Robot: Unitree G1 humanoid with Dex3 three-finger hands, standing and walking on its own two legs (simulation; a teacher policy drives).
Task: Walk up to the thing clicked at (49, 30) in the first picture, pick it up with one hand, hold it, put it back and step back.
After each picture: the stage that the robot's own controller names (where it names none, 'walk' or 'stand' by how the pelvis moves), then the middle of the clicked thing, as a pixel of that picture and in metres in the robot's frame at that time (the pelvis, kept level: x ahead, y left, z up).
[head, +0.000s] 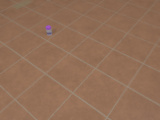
stand; (49, 30) +1.64 +0.51 -0.72
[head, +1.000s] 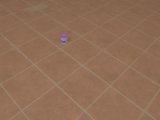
walk; (63, 38) +1.54 +0.23 -0.70
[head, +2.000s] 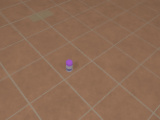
walk; (69, 65) +0.98 +0.14 -0.71
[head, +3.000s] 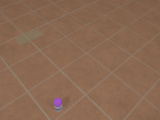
walk; (58, 104) +0.60 +0.19 -0.71
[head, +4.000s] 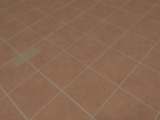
walk; out of the picture +0.37 +0.25 -0.69
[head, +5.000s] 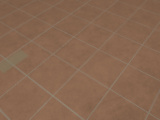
stand; out of the picture +0.32 +0.23 -0.72
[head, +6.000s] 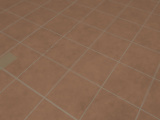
stand; out of the picture +0.31 +0.26 -0.71
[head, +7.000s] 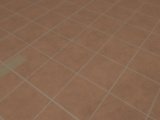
stand; out of the picture +0.31 +0.22 -0.72
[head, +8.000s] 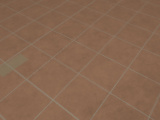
stand; out of the picture +0.31 +0.22 -0.72
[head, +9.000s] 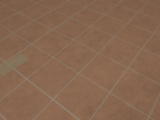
go down; out of the picture +0.31 +0.22 -0.72
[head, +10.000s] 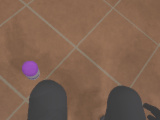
go down; (31, 71) +0.40 +0.25 -0.33
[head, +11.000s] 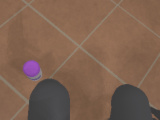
approach; (33, 71) +0.39 +0.25 -0.29
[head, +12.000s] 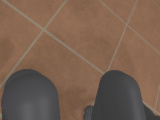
close in; out of the picture +0.36 +0.27 -0.22
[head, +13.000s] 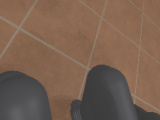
close; out of the picture +0.36 +0.29 -0.21
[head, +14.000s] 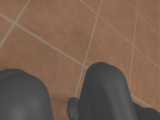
close; out of the picture +0.36 +0.28 -0.21
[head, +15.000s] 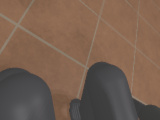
lift; out of the picture +0.36 +0.27 -0.21
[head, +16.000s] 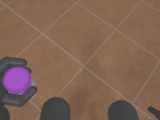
lift; (21, 85) +0.31 +0.22 -0.02
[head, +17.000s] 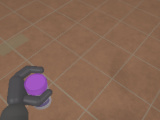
lift; (38, 92) +0.32 +0.17 +0.00
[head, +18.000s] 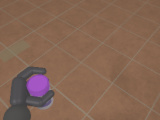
hold; (41, 92) +0.32 +0.17 +0.01
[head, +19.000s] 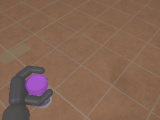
hold; (39, 91) +0.32 +0.18 +0.02
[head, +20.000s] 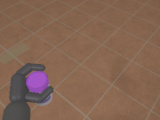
crouch; (40, 89) +0.33 +0.17 +0.02
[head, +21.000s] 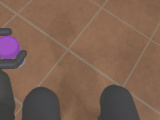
crouch; (11, 53) +0.43 +0.24 -0.08
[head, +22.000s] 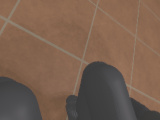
lower; out of the picture +0.40 +0.33 -0.21
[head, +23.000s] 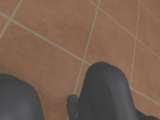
lower; out of the picture +0.39 +0.31 -0.22
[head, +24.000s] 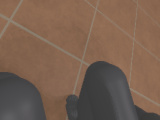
lower; out of the picture +0.38 +0.29 -0.22
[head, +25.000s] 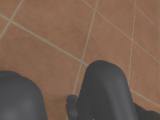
lower; out of the picture +0.38 +0.29 -0.21
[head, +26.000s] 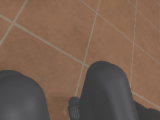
loosen; out of the picture +0.37 +0.29 -0.21
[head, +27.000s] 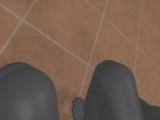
withdraw; out of the picture +0.37 +0.27 -0.20
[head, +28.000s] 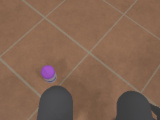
walk; (49, 74) +0.42 +0.22 -0.37
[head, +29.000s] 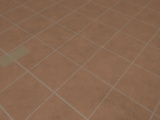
stand; out of the picture +0.34 +0.21 -0.66
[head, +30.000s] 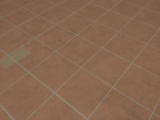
stand; out of the picture +0.36 +0.22 -0.66
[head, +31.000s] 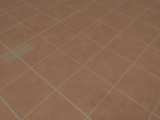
stand; out of the picture +0.37 +0.21 -0.67
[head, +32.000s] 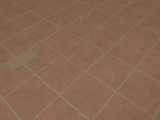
stand; out of the picture +0.36 +0.20 -0.72
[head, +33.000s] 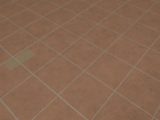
stand; out of the picture +0.34 +0.21 -0.72
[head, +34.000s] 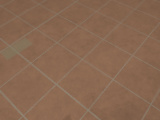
walk; out of the picture +0.36 +0.21 -0.71
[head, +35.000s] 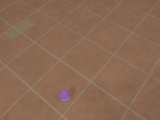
walk; (64, 97) +0.54 +0.20 -0.70
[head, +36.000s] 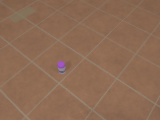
walk; (61, 67) +0.85 +0.21 -0.70
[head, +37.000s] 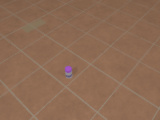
stand; (68, 72) +0.94 +0.20 -0.71
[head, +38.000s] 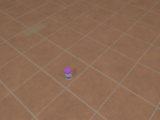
stand; (68, 73) +0.97 +0.21 -0.72
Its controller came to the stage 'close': yes
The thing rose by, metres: 0.71
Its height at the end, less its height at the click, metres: +0.00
